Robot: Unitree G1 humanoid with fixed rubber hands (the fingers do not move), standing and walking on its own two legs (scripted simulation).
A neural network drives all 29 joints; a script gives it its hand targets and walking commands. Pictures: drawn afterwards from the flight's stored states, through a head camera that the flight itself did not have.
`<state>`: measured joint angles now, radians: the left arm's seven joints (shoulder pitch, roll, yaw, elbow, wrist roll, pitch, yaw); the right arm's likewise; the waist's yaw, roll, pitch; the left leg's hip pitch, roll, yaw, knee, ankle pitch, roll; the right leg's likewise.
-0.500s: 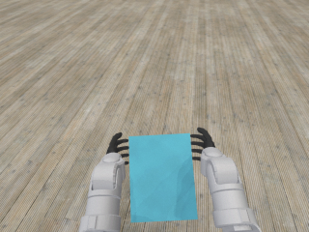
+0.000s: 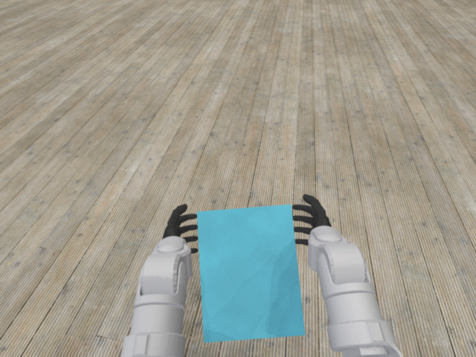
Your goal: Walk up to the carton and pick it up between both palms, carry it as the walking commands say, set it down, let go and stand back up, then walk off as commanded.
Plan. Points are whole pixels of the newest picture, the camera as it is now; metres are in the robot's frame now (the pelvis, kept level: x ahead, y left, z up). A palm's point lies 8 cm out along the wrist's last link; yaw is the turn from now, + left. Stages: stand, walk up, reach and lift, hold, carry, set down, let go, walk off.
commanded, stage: carry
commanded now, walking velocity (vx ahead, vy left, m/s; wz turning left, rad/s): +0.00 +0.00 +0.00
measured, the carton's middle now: (247, 262) +0.32 +0.00 -0.06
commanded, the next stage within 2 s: none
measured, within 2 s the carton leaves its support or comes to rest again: neither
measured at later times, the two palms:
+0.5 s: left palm (175, 246) +0.30 +0.13 +0.05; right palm (321, 234) +0.31 -0.12 +0.06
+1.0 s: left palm (187, 239) +0.29 +0.10 +0.08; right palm (342, 238) +0.29 -0.15 +0.08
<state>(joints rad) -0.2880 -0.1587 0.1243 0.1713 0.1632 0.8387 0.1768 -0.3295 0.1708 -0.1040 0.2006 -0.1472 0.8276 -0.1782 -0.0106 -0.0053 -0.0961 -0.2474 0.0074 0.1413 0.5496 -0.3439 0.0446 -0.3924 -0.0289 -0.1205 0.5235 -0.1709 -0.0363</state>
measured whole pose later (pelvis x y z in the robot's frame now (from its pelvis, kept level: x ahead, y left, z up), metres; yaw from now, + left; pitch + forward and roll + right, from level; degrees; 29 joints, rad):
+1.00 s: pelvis -0.01 -0.01 -0.02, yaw -4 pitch +3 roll +0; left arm -0.32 -0.17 0.10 -0.14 0.09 1.14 0.21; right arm -0.34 0.17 -0.09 -0.10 -0.11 1.10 -0.23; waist 0.01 0.00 -0.08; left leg -0.34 0.06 0.19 0.70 -0.41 0.03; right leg -0.51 0.01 -0.08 0.66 -0.21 -0.06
